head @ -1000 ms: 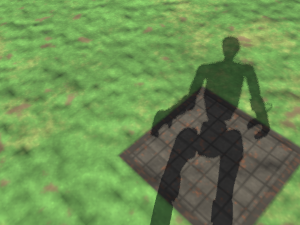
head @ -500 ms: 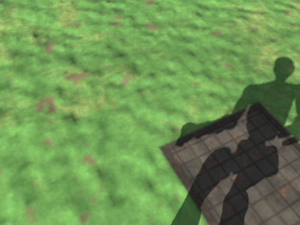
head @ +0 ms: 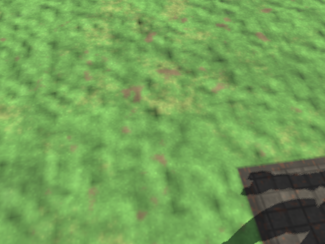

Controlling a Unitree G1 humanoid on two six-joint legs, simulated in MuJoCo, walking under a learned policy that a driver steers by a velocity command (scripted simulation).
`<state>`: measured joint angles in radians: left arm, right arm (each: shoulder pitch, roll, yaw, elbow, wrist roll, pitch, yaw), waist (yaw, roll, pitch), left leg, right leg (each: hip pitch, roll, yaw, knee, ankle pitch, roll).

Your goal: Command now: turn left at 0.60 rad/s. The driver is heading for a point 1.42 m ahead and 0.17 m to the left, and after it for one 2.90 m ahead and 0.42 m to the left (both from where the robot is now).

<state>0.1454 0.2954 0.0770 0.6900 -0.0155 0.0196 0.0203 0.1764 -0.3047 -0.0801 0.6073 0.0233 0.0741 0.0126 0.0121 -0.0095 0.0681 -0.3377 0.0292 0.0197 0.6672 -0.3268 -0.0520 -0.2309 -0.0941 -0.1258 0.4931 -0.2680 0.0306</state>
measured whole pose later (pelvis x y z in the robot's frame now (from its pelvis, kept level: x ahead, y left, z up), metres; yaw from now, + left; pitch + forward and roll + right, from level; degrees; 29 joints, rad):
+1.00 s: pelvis +0.03 +0.02 +0.00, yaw +21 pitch +0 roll +0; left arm 0.22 0.28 0.04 0.74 -0.02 -0.04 -0.01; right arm 0.31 -0.25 -0.04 0.74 0.00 0.00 -0.02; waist -0.01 -0.02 0.00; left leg -0.15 0.00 -0.08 0.48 -0.34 0.00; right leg -0.31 0.01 -0.02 0.75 -0.48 -0.03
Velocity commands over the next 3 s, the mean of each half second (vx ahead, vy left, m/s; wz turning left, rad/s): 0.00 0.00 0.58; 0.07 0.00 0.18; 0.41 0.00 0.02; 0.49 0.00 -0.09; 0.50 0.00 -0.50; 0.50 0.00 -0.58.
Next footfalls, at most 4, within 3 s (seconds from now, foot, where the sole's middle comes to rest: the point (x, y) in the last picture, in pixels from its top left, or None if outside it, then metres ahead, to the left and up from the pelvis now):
0.02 left None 0.04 0.12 -0.77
0.54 right None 0.10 -0.09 -0.77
0.84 left None -0.02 0.15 -0.77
1.12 right None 0.14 -0.06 -0.77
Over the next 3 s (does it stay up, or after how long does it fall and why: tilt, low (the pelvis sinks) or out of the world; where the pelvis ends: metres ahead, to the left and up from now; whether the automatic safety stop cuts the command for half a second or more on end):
stays up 1.03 0.23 0.01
